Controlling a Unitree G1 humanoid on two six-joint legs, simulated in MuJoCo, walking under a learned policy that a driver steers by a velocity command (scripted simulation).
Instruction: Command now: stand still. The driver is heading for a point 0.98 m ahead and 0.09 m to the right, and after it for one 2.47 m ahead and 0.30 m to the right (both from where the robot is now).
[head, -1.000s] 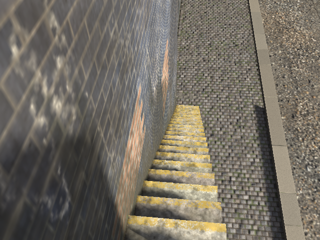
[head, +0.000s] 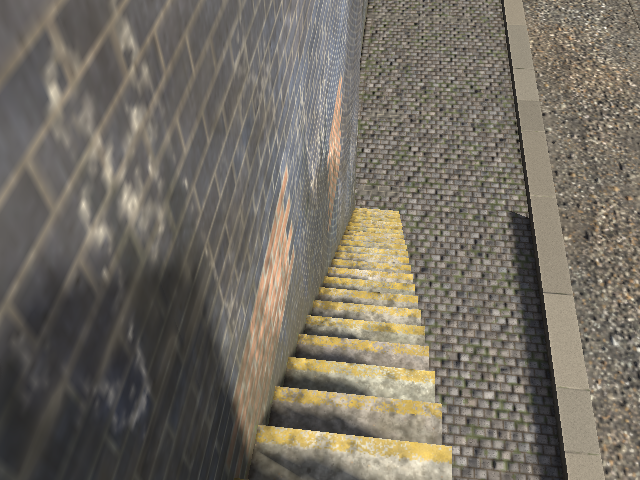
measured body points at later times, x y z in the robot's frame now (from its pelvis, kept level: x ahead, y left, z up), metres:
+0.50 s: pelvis +0.08 -0.02 -0.03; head +0.10 -0.01 +0.41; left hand +0.26 +0.24 -0.13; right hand +0.06 -0.23 -0.19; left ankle +0.00 +0.11 -0.74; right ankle +0.22 -0.18 -0.74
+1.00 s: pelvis +0.32 -0.05 -0.27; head +0.30 -0.03 +0.18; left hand +0.28 +0.18 -0.43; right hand +0.44 -0.32 -0.37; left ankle +0.52 +0.07 -0.97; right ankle +0.18 -0.15 -0.95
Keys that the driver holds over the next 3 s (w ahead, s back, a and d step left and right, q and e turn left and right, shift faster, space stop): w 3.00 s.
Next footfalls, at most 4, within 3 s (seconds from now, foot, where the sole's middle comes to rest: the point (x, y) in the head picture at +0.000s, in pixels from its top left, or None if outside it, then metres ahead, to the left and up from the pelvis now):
0.22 left None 0.03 0.12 -0.78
0.66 right None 0.22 -0.15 -0.98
1.12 left None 0.51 0.07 -1.19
1.56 right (399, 475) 0.69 -0.19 -1.39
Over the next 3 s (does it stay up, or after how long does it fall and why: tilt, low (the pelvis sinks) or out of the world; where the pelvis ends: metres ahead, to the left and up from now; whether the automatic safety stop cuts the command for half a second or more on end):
stays up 1.20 -0.21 -1.06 its command is cut before an obstacle from the start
